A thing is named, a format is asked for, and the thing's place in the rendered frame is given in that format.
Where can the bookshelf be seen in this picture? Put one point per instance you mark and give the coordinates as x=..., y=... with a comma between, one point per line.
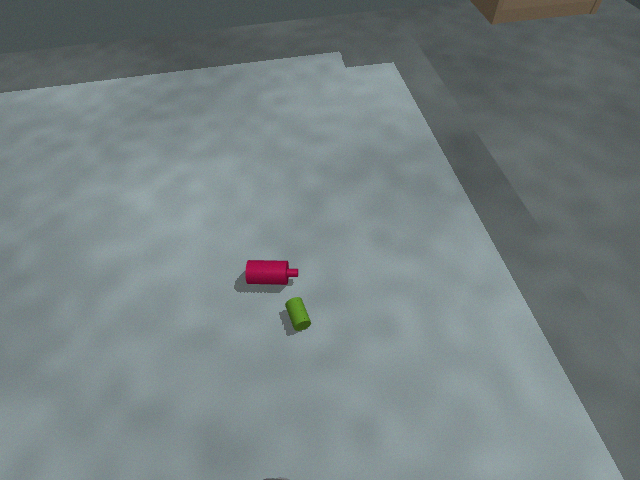
x=501, y=11

